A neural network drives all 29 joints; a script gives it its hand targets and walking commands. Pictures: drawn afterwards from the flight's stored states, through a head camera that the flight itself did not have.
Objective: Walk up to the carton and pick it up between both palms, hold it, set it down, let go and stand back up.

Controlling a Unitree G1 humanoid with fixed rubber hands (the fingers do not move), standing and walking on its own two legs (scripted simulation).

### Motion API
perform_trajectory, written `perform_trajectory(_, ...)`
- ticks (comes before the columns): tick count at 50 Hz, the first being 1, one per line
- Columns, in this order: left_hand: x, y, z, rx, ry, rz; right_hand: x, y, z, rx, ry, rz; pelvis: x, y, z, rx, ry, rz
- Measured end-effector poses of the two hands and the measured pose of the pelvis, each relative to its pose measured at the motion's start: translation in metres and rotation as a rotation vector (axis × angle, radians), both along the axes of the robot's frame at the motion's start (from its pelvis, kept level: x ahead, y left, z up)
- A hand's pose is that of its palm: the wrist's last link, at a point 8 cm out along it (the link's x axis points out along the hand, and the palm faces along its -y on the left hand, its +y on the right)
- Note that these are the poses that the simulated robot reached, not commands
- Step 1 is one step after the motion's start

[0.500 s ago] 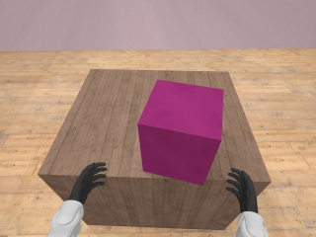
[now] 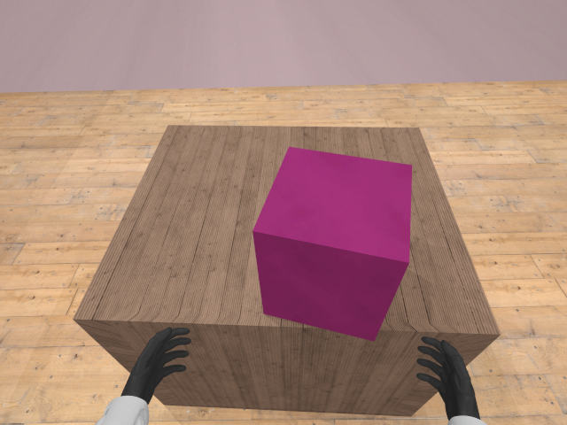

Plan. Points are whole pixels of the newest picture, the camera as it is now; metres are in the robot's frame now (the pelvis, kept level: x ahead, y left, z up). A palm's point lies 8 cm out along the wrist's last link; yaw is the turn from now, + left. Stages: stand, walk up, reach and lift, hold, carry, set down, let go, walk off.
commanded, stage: set down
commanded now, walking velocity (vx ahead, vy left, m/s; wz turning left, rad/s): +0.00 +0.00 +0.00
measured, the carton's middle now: (332, 245) +0.41 -0.06 -0.01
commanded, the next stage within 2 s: let go in 0.70 s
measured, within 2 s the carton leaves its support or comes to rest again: neither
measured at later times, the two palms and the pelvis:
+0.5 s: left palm (149, 398) +0.18 +0.22 -0.06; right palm (460, 415) +0.16 -0.22 -0.08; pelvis +0.00 +0.00 +0.00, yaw +0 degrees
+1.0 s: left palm (156, 415) +0.16 +0.21 -0.07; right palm (476, 423) +0.15 -0.24 -0.08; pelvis -0.01 -0.02 +0.00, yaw +0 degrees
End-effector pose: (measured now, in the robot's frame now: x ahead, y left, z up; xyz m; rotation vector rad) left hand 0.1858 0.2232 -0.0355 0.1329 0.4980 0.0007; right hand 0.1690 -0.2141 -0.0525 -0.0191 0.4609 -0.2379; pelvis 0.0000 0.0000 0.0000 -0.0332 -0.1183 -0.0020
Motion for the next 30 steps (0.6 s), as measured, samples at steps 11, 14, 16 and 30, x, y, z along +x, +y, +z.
perform_trajectory(11, -0.01, 0.001, -0.015, 0.026, 0.115, 0.036, -0.003, -0.005, -0.012, -0.016, 0.074, 0.038, 0.003, 0.002, 0.002, 0.001, 0.019, 0.001)
perform_trajectory(14, -0.009, 0.002, -0.016, 0.036, 0.128, 0.044, -0.004, -0.005, -0.016, -0.015, 0.099, 0.052, 0.003, 0.002, 0.002, 0.002, 0.024, 0.001)
perform_trajectory(16, -0.007, 0.002, -0.016, 0.039, 0.135, 0.05, -0.004, -0.005, -0.017, -0.018, 0.112, 0.062, 0.002, 0.002, 0.002, 0.002, 0.029, 0.002)
perform_trajectory(30, -0.012, -0.008, -0.025, 0.057, 0.222, 0.063, -0.015, -0.014, -0.027, -0.049, 0.176, 0.112, -0.001, -0.004, 0.003, 0.007, 0.046, 0.006)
